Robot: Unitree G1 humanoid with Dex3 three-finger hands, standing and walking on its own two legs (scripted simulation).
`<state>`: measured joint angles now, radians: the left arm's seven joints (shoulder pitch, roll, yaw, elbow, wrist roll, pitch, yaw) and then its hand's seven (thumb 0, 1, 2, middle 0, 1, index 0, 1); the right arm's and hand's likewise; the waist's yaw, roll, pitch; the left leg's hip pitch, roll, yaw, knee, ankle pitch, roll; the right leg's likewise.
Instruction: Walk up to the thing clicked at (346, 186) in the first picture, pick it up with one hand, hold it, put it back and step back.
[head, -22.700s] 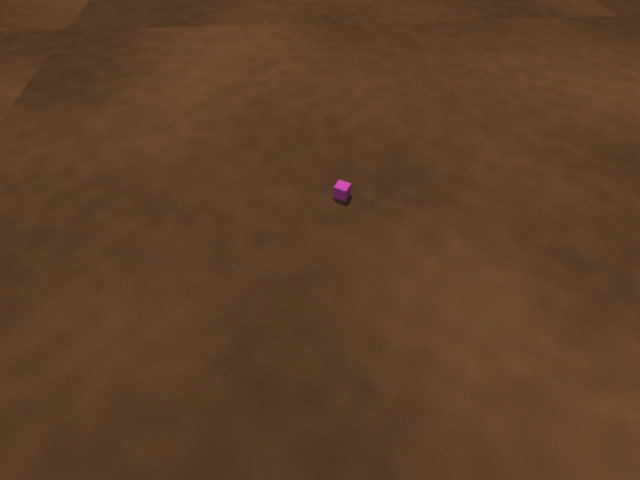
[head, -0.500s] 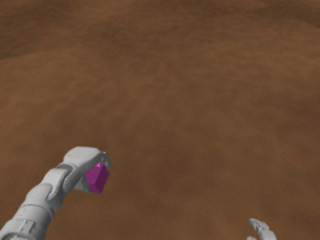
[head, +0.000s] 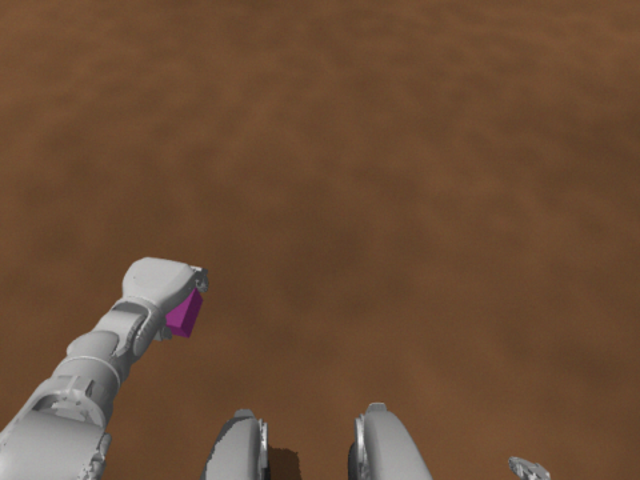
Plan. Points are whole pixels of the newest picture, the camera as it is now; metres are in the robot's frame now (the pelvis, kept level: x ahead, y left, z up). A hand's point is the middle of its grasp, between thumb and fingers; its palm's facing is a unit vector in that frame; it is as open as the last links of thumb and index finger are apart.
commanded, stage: crouch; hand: left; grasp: from above
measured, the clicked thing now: (172, 308) +0.37 +0.22 -0.14
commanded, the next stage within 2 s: lower in 1.52 s
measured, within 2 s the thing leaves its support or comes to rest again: neither
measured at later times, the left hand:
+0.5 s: hand (204, 315) +0.42 +0.21 -0.33, palm faces -0.45 +0.08 -0.89, open 9.3 cm
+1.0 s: hand (214, 316) +0.45 +0.21 -0.43, palm faces -0.46 +0.07 -0.88, open 9.3 cm
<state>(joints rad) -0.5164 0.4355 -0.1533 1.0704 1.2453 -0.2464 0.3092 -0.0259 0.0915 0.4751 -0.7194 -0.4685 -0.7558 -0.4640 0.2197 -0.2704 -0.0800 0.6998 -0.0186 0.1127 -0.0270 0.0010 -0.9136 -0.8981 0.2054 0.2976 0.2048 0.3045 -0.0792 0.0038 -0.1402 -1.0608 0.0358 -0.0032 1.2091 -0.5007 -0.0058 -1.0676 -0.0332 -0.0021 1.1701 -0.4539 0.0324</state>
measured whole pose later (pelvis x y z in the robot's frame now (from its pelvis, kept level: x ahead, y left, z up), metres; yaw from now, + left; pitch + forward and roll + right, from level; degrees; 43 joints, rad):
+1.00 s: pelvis -0.04 +0.00 -0.28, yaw -3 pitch +37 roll -6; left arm -1.00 0.68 0.02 1.38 1.35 -0.28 0.32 -0.02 0.11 0.45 -0.74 -0.42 -0.78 -0.41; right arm 0.20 -0.26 0.00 0.73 -0.13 -0.02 0.11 0.00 -0.93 -0.90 0.21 0.30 0.20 0.30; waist -0.26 0.01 -0.10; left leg -2.15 0.01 -0.10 2.21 -0.71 -0.01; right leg -2.13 -0.03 -0.03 2.13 -0.65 0.04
